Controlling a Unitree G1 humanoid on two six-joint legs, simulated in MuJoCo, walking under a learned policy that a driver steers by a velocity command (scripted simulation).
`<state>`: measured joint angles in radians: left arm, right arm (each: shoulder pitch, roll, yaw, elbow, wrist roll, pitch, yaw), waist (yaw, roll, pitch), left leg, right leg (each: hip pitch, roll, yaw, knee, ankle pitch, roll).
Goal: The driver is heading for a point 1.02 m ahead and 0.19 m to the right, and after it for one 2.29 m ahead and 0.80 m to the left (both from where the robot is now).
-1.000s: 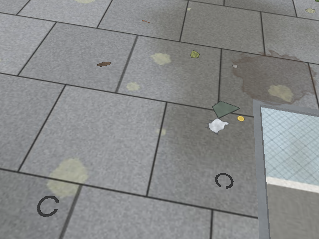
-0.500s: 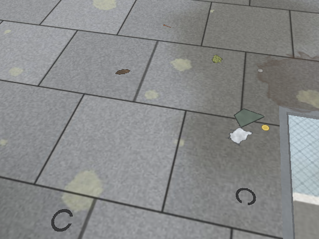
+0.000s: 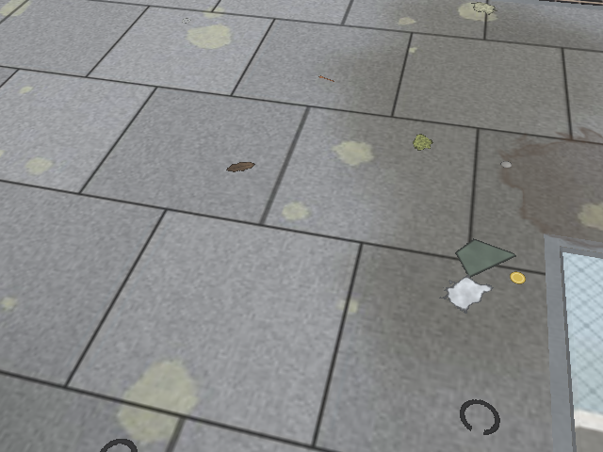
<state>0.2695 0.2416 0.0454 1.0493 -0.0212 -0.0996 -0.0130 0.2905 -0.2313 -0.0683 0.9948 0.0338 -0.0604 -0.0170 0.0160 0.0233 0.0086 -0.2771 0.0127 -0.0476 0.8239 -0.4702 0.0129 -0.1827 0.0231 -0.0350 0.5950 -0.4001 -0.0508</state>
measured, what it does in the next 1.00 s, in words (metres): walks ahead, turning right: left foot, then right foot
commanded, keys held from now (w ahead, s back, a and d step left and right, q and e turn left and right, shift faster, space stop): w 0.32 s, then w+e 0.68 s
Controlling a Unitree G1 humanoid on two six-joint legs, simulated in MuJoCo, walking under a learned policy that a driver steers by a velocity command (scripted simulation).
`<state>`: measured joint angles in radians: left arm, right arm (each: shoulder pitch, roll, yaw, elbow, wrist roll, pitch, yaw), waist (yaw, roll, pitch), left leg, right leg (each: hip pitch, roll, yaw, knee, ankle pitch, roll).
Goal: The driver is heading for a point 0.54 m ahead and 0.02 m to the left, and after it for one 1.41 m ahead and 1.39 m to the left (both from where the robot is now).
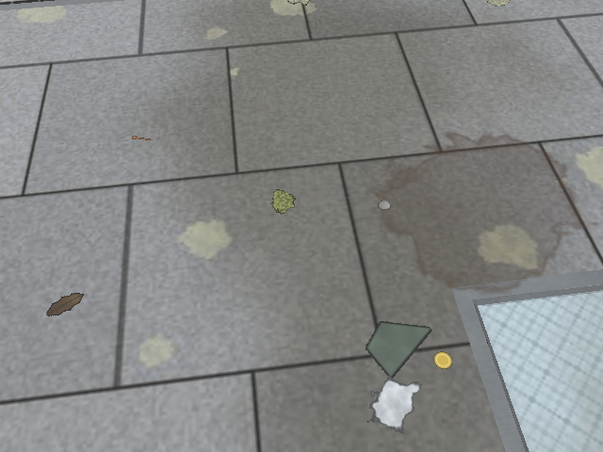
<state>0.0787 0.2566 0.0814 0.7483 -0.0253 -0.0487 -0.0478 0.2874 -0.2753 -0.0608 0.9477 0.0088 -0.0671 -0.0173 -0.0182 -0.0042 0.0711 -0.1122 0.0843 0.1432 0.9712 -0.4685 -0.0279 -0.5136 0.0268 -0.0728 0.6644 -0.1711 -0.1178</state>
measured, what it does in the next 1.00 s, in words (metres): walks ahead: left foot, then right foot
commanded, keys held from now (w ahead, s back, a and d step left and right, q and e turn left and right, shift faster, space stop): w+e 0.16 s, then w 0.12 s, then w+q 0.72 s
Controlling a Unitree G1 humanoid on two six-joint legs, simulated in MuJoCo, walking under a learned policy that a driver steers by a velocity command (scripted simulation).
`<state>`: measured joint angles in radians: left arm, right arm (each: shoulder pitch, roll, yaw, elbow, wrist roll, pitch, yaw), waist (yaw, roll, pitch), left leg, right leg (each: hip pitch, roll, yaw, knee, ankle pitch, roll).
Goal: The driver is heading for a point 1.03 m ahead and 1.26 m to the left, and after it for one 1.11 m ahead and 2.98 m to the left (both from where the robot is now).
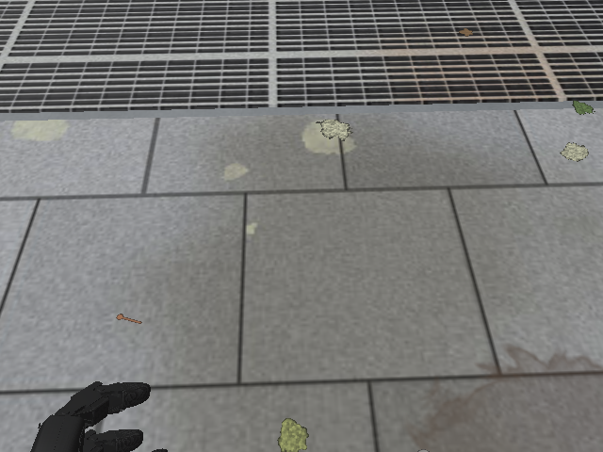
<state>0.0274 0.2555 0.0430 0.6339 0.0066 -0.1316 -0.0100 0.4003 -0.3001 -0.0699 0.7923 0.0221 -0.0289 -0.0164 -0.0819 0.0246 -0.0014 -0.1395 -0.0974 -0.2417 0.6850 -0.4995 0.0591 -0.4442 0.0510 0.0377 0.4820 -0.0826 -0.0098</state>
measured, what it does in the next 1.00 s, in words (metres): walks ahead, turning left: left foot, then right foot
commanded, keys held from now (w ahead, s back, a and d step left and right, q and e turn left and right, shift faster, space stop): w+q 1.00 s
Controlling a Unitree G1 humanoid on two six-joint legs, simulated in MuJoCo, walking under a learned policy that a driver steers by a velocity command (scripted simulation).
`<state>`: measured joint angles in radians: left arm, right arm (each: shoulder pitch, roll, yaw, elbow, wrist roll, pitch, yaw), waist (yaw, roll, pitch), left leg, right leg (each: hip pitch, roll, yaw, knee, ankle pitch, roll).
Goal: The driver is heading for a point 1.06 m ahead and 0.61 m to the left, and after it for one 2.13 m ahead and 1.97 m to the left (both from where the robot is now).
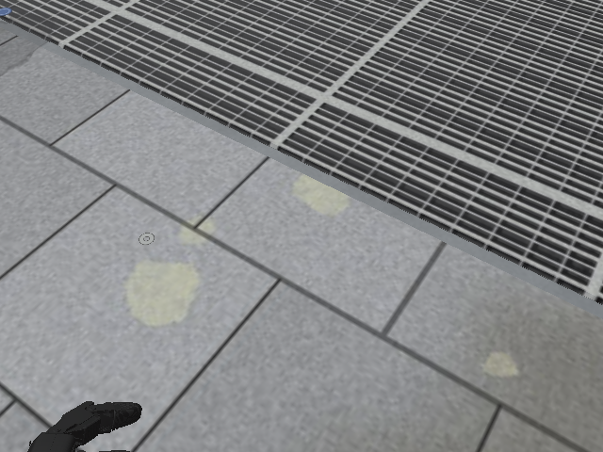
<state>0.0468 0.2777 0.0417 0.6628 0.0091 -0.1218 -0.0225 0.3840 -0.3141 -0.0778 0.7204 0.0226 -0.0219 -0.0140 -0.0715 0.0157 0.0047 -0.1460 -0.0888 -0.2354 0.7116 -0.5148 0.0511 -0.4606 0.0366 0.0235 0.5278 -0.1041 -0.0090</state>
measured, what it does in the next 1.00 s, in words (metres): walks ahead, turning left: left foot, then right foot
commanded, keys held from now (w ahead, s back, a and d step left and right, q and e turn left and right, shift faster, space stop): w+q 0.14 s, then w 0.12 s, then no key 0.38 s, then q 0.36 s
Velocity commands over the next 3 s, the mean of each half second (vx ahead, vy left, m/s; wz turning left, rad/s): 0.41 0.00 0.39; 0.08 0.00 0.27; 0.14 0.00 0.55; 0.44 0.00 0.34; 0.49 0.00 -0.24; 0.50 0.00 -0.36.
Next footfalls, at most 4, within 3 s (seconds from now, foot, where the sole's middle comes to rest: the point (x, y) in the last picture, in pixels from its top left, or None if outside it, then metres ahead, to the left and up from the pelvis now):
0.44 left None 0.36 0.17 -0.76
0.84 right None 0.38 -0.06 -0.76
1.20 left None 0.30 0.20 -0.76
1.66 right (247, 420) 0.56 0.11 -0.76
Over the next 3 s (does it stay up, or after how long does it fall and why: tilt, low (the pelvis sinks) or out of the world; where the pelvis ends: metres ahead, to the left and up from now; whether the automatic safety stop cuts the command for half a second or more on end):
stays up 0.93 0.59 0.02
